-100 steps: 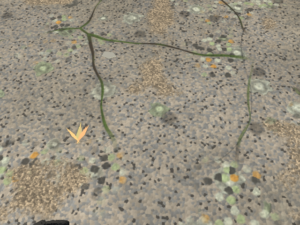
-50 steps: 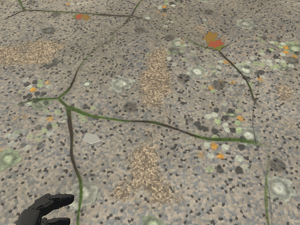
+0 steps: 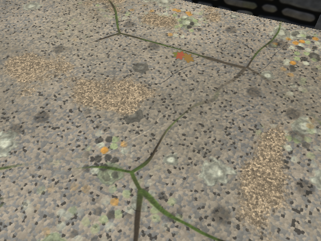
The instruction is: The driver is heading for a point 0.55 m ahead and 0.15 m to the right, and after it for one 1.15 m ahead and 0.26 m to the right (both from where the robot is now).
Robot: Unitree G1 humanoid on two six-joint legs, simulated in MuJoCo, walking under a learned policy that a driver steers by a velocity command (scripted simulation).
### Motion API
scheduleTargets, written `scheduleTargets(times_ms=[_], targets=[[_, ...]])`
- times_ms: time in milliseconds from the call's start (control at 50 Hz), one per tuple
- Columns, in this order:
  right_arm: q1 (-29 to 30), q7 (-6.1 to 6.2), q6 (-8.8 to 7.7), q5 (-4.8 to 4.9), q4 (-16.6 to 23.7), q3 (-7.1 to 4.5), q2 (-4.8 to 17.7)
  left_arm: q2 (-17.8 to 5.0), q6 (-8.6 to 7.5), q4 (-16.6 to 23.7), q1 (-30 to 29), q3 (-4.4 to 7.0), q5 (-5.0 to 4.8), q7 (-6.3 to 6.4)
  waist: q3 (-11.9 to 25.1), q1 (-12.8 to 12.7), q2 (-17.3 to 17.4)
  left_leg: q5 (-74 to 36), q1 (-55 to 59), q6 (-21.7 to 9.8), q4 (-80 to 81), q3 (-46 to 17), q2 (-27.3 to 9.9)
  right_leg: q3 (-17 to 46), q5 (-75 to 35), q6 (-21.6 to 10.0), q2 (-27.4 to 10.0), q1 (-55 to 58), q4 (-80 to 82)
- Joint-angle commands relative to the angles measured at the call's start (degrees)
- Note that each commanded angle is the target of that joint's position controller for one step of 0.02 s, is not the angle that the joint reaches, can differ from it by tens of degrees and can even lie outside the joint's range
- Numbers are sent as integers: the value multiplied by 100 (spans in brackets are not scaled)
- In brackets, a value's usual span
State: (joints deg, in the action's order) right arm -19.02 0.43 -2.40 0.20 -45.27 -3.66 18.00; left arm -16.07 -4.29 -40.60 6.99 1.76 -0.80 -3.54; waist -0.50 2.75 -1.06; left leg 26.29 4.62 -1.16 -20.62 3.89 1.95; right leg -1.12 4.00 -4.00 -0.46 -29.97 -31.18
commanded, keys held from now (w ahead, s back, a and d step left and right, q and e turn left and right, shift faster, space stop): w+e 0.92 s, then w+q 0.08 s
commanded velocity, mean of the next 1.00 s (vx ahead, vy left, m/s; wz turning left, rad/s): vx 0.50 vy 0.00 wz -0.53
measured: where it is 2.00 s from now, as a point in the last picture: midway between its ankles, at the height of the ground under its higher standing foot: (227, 124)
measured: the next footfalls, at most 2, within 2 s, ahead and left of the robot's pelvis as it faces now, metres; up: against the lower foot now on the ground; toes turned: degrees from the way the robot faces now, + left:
left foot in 0.48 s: +0.47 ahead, +0.07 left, +0.00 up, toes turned -21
right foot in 0.98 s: +0.61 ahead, -0.30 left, +0.00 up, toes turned -37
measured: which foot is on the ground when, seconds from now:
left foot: down 0.00-0.02, up 0.04-0.46, down 0.48-1.00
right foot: down 0.00-0.48, up 0.50-0.96, down 0.98-1.00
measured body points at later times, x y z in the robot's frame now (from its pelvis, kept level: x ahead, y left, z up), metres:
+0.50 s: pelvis +0.30 -0.01 +0.00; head +0.32 -0.01 +0.45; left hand +0.41 +0.27 -0.11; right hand +0.45 -0.30 -0.06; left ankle +0.43 +0.08 -0.72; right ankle +0.14 -0.09 -0.71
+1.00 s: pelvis +0.53 -0.13 +0.00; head +0.56 -0.16 +0.44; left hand +0.86 -0.07 -0.06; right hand +0.37 -0.38 -0.13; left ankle +0.44 +0.08 -0.71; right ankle +0.58 -0.27 -0.72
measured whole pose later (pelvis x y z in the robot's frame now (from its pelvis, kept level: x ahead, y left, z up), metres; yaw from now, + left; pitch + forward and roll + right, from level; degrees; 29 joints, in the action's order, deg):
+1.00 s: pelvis +0.53 -0.13 +0.00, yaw -35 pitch +2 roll +1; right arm -20.0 0.3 -3.0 1.2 -49.6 -4.1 18.3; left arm -15.9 -1.2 -32.8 3.3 3.1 -0.9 -2.7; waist -3.1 4.0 -0.6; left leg 26.2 3.3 2.3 -28.5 12.7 -4.9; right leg -2.3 6.7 -5.3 -0.1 -29.4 -33.8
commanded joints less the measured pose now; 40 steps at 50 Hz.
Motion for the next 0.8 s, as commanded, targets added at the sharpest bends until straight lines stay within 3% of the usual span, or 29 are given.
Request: scheduleTargets(times_ms=[20,40,60,80,100,120,140,200,260,300,340,400,440,460,480,500,520,540,560,580,640,680,720,800], targets=[[-352,109,-91,-119,628,-47,487,-1797,-4,125,1773,629,26,121,1701,-757,-694,-4027,-2671,25,-4213,194,-580,2185,-1,-1293,-1105,4147,-55],[-337,22,-249,-169,603,81,212,-1543,-5,110,1901,554,-95,117,2303,-747,-1340,465,-4203,247,-5554,-567,395,4684,915,-1940,-1834,5248,1023],[91,-97,-410,56,696,-18,664,-1178,5,126,1846,430,-72,137,1895,-950,-858,338,-4854,100,-5876,-1175,-17,4359,1677,-1629,-1738,5097,1299],[582,-138,-498,173,862,-2,695,-1054,15,200,1542,400,-28,167,1196,-918,-429,-91,-4994,7,-5620,-1064,-275,3650,1638,-1408,-1543,4352,1366],[836,-123,-539,72,937,7,651,-984,28,261,1215,367,6,177,591,-725,53,-409,-4899,-9,-5045,-969,-477,3126,1113,-1293,-1350,3447,1492],[847,-83,-516,-50,936,-41,696,-851,20,336,968,321,50,200,390,-519,44,-643,-4519,28,-4557,-974,-650,2765,494,-1237,-1173,2836,1595],[738,-76,-470,-94,933,-53,666,-819,35,424,812,300,81,219,286,-358,-109,-741,-4220,96,-4350,-961,-683,2598,75,-1247,-1021,2435,1707],[589,-39,-338,-132,892,-15,482,-921,30,437,757,340,41,299,181,-209,-204,-1017,-3994,382,-3627,-776,-663,2085,-748,-1309,-830,1798,1854],[1207,-24,-325,-141,1027,67,284,-1068,58,334,925,398,-19,389,47,-405,-222,-2213,-3752,552,-2343,-701,-498,1644,-703,-1055,-497,1430,1839],[1623,-56,-362,-96,1097,100,205,-1076,107,255,1101,407,-46,432,48,-585,-303,-2914,-3393,579,-1579,-670,-302,1597,-396,-885,-368,1323,1752],[1925,-98,-404,-27,1167,83,259,-1088,153,161,1321,420,-75,454,50,-701,-338,-3150,-3201,563,-1175,-724,-173,1826,-130,-817,-435,1457,1623],[1989,-148,-469,17,1194,-7,458,-1023,217,106,1425,421,-90,478,78,-637,-442,-2773,-3088,412,-726,-942,-144,2366,113,-697,-628,2040,1164],[1641,-145,-516,33,1110,-87,586,-1001,253,134,1307,435,-63,479,132,-402,-600,-2365,-2625,203,-555,-898,-157,2604,-60,-578,-678,2181,779],[1171,-111,-539,3,995,-163,698,-864,256,171,1245,390,-45,465,369,-144,-572,-2385,-1884,29,-338,-836,-219,2491,-276,-430,-464,2073,324],[440,-63,-561,-100,931,-247,940,-553,231,263,1211,274,11,432,1057,205,-227,-2153,-555,-318,-487,-1431,-937,2134,37,-241,-167,1581,-935],[-237,-37,-487,-188,780,-386,1435,-178,178,405,1909,150,-84,431,1932,93,1264,-1109,1538,-1223,-286,-3667,-2249,1252,1890,186,675,-301,-2859],[-350,-85,-432,-24,702,-341,1129,-540,149,410,1990,173,-128,438,1878,106,1786,224,1603,-1413,195,-5014,-2674,1137,2974,281,372,-1277,-3858],[-63,-69,-403,4,769,-228,718,-977,170,378,1535,298,-134,434,1053,222,1092,536,906,-1159,337,-4283,-2431,1178,2491,324,90,-1562,-4235],[203,-51,-358,-38,802,-174,574,-1006,203,446,1144,322,-81,436,562,190,687,-71,240,-958,384,-3451,-2178,952,2071,362,-96,-1490,-4250],[403,-49,-337,-60,755,-128,453,-937,209,527,914,333,-28,419,172,101,570,-742,-346,-904,536,-2851,-1940,901,1774,388,-243,-1407,-4002],[592,-43,-380,-71,635,-92,325,-606,293,575,937,313,-86,347,-61,-136,829,-1681,-1102,-858,943,-1761,-1611,720,1403,418,-519,-957,-3578],[573,-48,-417,-48,523,-146,465,-470,332,685,758,277,-58,335,-133,-154,702,-2127,-1165,-975,1126,-1367,-1668,672,1159,484,-585,-1087,-3235],[549,-45,-416,-60,421,-192,597,-416,329,754,571,253,-34,313,-133,-134,562,-2613,-1027,-1023,1183,-993,-1712,660,714,536,-625,-1214,-2769],[496,-21,-349,-23,261,-216,750,-304,245,864,-27,198,-41,178,-226,67,449,-3054,-884,-822,1175,-147,-1536,339,-445,449,-532,-894,-1445]])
